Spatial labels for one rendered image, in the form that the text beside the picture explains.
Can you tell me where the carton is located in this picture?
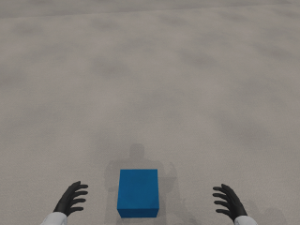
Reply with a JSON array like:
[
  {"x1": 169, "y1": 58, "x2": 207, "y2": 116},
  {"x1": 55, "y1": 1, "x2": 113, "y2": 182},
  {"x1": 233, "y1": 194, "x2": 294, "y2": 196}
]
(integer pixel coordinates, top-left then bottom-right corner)
[{"x1": 116, "y1": 169, "x2": 159, "y2": 218}]

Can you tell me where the right robot hand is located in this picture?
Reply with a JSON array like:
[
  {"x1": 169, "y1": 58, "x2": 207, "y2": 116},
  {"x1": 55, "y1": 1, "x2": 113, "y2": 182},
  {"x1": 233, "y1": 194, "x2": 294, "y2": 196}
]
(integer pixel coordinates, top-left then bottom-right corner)
[{"x1": 212, "y1": 184, "x2": 248, "y2": 223}]

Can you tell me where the left robot hand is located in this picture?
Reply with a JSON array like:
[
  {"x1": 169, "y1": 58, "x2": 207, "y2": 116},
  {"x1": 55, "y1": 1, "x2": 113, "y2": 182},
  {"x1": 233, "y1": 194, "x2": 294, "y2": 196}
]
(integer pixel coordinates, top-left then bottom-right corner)
[{"x1": 53, "y1": 181, "x2": 88, "y2": 217}]

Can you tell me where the robot right forearm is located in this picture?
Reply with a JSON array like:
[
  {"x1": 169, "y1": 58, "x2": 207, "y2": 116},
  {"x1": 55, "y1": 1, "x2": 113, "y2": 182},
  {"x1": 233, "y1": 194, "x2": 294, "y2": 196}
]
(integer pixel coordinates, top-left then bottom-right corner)
[{"x1": 233, "y1": 216, "x2": 258, "y2": 225}]

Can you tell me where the robot left forearm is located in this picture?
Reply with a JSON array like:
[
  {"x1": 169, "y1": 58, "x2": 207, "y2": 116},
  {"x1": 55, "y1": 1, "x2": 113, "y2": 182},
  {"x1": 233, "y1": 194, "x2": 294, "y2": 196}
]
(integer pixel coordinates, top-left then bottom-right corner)
[{"x1": 40, "y1": 212, "x2": 68, "y2": 225}]

